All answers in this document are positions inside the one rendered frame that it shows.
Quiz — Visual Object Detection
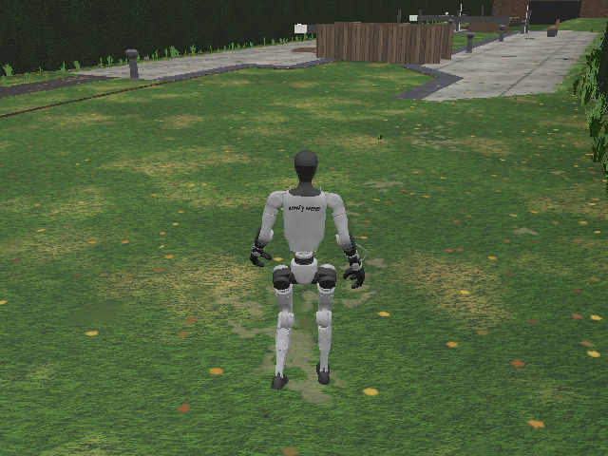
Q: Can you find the left robot forearm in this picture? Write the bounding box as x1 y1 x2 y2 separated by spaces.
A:
252 227 268 257

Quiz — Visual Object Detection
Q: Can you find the right robot upper arm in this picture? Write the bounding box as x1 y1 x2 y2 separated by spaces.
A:
325 192 352 246

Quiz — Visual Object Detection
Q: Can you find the right robot forearm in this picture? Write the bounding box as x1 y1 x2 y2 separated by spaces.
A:
342 231 362 271

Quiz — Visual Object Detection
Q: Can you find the robot foot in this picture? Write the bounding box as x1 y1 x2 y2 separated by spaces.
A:
271 373 289 390
316 361 330 385

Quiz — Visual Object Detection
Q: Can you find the robot left foot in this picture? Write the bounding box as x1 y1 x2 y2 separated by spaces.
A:
271 373 289 390

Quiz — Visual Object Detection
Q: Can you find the robot right foot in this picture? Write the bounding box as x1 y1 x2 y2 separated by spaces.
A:
316 361 330 385

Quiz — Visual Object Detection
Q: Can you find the left robot upper arm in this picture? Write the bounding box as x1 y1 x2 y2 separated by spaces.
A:
258 191 286 242

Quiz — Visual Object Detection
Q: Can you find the left robot hand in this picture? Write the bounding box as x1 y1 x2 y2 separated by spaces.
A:
250 252 272 267

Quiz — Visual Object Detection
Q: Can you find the right robot hand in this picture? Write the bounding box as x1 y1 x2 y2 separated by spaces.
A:
343 266 365 289

